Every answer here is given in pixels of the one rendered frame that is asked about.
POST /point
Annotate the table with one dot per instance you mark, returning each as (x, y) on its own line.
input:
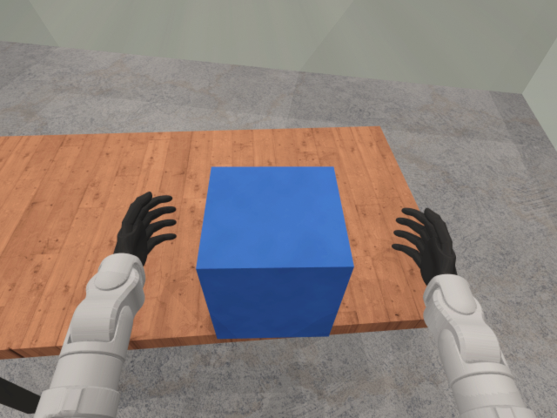
(63, 199)

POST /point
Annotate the robot right forearm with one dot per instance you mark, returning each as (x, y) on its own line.
(476, 369)

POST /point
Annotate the carton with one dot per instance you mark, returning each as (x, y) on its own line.
(274, 258)

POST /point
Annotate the robot left hand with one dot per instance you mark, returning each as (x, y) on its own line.
(134, 237)

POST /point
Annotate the robot left forearm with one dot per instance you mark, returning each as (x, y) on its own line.
(90, 363)

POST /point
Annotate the robot right hand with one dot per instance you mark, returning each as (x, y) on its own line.
(435, 254)

